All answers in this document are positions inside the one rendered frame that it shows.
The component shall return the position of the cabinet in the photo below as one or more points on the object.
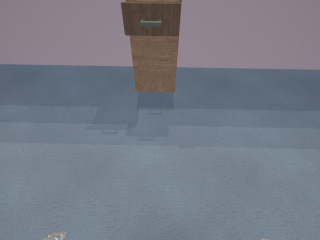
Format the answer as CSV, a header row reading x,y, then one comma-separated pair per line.
x,y
154,59

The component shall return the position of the drawer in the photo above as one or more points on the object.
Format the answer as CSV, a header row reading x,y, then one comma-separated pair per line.
x,y
168,12

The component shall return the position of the handle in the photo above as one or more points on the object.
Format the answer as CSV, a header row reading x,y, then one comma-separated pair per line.
x,y
150,23

